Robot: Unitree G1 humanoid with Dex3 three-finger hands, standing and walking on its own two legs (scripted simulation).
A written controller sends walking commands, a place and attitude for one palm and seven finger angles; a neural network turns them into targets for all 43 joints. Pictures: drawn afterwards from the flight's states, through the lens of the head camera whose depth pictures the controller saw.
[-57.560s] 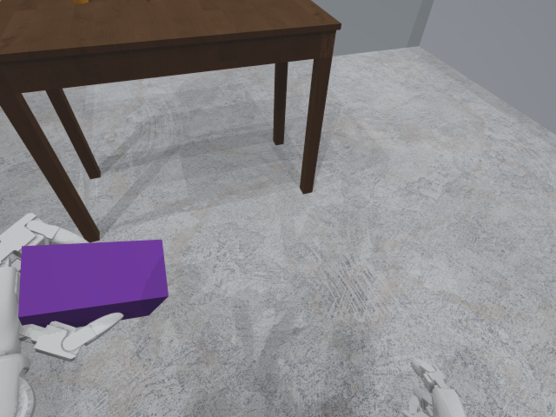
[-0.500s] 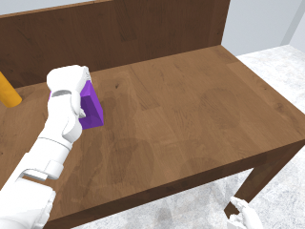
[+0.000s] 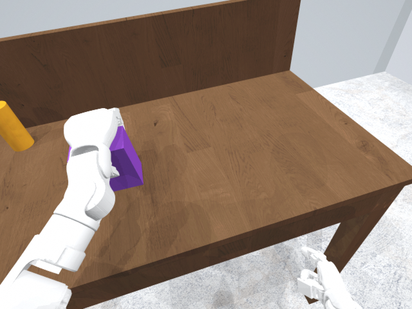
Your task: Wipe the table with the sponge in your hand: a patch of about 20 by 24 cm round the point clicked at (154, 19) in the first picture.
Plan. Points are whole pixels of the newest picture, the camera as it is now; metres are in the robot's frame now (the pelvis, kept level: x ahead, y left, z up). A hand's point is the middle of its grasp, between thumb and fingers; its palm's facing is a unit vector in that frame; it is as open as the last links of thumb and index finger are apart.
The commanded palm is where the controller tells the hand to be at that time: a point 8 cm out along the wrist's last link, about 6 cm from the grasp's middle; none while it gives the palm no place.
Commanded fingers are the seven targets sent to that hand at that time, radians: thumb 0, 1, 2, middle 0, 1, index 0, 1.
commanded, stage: wipe back along the middle lane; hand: left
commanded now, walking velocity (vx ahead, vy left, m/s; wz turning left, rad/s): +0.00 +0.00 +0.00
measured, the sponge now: (113, 168) +0.36 +0.24 +0.10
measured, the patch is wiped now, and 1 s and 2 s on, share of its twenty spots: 0.70 0.80 0.80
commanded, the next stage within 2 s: slide across to the third lane in 0.84 s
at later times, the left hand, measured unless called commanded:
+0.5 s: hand (103, 165) +0.31 +0.22 +0.17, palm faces +0.22 -0.09 -0.97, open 10.3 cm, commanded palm +0.26 +0.21 +0.19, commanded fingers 0.00 0.10 1.30 -1.20 -1.60 -1.20 -1.60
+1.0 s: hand (105, 183) +0.27 +0.20 +0.17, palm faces +0.32 -0.18 -0.93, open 10.1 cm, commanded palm +0.22 +0.18 +0.19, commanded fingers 0.00 0.10 1.30 -1.20 -1.60 -1.20 -1.60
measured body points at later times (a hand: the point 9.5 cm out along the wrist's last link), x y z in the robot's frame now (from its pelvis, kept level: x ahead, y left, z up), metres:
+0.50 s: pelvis +0.00 -0.01 +0.00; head -0.03 -0.05 +0.44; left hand +0.29 +0.22 +0.22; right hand +0.24 -0.21 -0.08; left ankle -0.01 +0.10 -0.74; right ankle -0.01 -0.09 -0.74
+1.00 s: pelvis -0.01 -0.01 +0.00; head -0.05 -0.05 +0.44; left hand +0.25 +0.20 +0.22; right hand +0.23 -0.21 -0.07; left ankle -0.01 +0.10 -0.74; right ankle -0.01 -0.09 -0.74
